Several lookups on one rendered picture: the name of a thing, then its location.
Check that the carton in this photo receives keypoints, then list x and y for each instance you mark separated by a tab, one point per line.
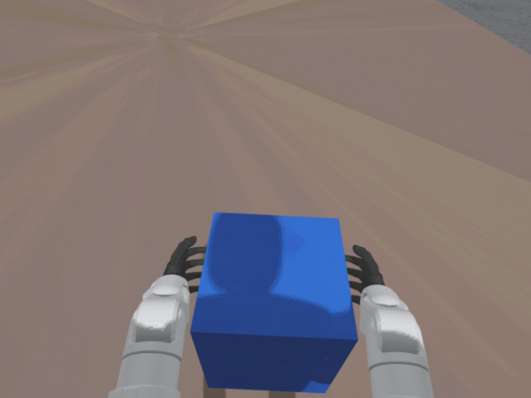
274	310

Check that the robot right forearm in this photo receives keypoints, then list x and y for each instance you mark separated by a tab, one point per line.
395	349

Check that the right robot hand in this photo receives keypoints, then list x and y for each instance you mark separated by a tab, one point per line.
369	273

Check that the left robot hand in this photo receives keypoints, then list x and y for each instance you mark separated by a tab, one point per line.
178	264

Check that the robot left forearm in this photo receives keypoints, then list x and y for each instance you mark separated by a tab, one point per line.
154	345

